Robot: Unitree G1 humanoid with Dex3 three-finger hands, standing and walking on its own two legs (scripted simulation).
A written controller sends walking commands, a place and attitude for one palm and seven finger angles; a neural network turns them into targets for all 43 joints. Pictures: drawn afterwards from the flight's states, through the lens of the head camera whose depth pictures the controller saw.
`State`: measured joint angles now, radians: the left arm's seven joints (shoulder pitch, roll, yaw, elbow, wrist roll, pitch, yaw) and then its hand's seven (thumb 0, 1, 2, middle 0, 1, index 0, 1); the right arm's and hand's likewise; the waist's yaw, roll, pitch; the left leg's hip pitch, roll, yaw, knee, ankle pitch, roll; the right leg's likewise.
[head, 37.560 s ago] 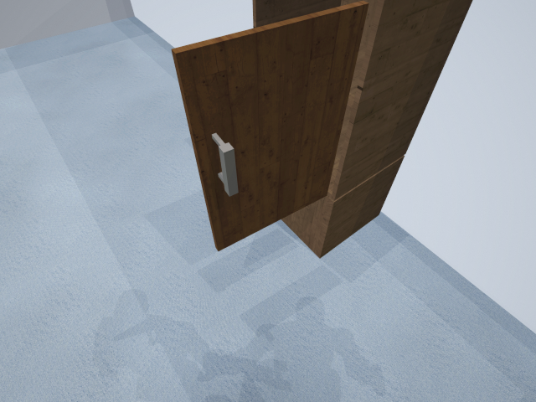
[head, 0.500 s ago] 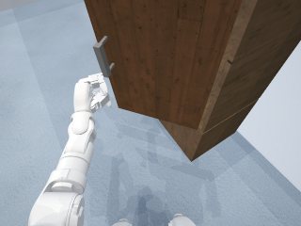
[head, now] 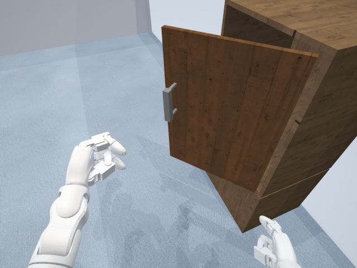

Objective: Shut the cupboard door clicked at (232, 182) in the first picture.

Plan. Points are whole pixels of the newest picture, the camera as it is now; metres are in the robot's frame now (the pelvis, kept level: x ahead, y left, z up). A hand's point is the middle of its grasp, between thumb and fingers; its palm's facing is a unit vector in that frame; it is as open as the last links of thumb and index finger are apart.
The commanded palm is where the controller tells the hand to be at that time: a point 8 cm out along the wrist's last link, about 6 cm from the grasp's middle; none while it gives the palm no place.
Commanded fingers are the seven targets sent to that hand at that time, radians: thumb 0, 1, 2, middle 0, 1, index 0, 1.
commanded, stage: draw the hand back to the body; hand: left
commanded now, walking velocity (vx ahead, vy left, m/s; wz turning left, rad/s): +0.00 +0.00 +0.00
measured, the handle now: (171, 102) +0.64 +0.08 +0.02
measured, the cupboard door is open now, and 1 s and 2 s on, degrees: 38 38 38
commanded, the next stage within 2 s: step back with the hand held close in 0.80 s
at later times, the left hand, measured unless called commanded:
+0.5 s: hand (15, 187) +0.19 +0.28 +0.17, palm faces +0.49 -0.75 -0.45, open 6.7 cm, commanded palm +0.16 +0.31 +0.18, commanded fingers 0.00 0.90 0.90 -0.20 -0.30 -0.20 -0.30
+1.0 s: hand (30, 181) +0.21 +0.27 +0.17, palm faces +0.47 -0.77 -0.44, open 7.4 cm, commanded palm +0.15 +0.29 +0.18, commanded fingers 0.00 0.90 0.90 -0.20 -0.30 -0.20 -0.30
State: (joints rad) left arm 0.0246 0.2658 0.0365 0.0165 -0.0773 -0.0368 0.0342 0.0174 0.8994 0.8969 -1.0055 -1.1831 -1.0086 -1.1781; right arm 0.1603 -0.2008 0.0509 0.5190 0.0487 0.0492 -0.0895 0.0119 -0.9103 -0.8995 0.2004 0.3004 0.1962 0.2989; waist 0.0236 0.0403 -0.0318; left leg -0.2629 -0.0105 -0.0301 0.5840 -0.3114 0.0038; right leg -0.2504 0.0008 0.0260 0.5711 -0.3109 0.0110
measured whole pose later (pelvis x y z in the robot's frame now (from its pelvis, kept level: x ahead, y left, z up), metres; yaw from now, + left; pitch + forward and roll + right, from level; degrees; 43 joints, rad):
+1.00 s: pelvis +0.01 -0.01 +0.01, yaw +0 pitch -2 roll -1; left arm 0.45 0.36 0.38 -0.34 -0.07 -0.10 0.10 0.01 0.89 0.90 -0.21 -0.31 -0.21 -0.30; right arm 0.21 -0.23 0.03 0.62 0.02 -0.08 -0.09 0.02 -0.91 -0.90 0.20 0.30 0.20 0.30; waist 0.04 0.09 -0.02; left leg -0.17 0.01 -0.04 0.48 -0.28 -0.01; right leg -0.14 0.01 0.01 0.44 -0.26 0.00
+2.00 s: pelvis -0.17 +0.01 -0.02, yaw +5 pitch -1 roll -4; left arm 0.43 0.46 0.46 -0.47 -0.04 -0.25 0.17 0.01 0.89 0.90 -0.21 -0.31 -0.21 -0.30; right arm 0.22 -0.22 -0.02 0.60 -0.01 -0.08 -0.09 0.01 -0.91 -0.90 0.20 0.30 0.20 0.30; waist -0.04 0.05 0.04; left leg -0.57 0.07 0.01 0.66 -0.22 0.06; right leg -0.54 0.06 0.01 0.91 -0.42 0.02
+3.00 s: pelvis -0.33 +0.05 -0.01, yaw -2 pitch -2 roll +0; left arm 0.45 0.39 0.40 -0.47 -0.03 -0.19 0.19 0.02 0.89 0.90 -0.21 -0.31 -0.21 -0.30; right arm 0.29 -0.22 -0.01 0.69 0.00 -0.07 -0.10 0.02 -0.91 -0.90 0.20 0.30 0.20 0.30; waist -0.02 -0.07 -0.03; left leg -0.37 0.04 0.13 0.66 -0.25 0.04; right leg -0.16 0.00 -0.04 0.69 -0.48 -0.03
